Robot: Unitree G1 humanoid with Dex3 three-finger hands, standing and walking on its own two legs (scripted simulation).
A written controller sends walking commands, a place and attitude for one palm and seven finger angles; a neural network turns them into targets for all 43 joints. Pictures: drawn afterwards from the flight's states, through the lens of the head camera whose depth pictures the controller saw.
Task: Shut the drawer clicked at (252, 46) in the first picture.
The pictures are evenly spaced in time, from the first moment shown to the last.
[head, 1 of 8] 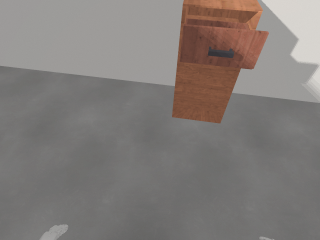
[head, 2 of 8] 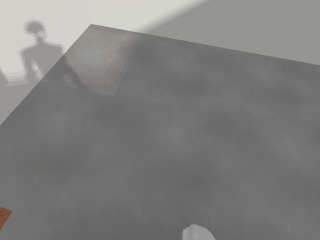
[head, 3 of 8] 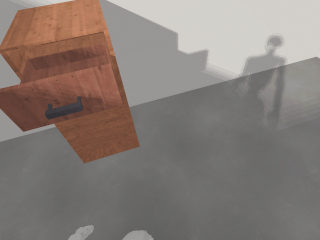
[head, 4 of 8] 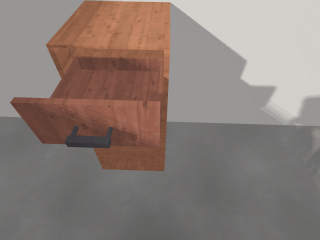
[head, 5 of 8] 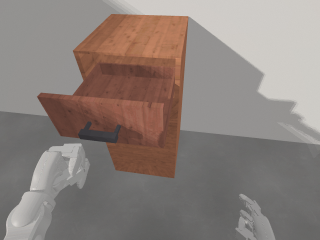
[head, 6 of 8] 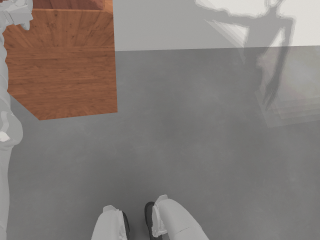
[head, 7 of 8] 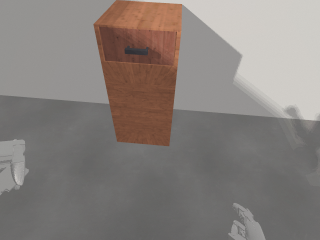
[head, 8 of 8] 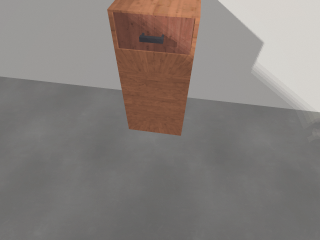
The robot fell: no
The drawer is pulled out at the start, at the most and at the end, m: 0.28 0.28 0.00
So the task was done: yes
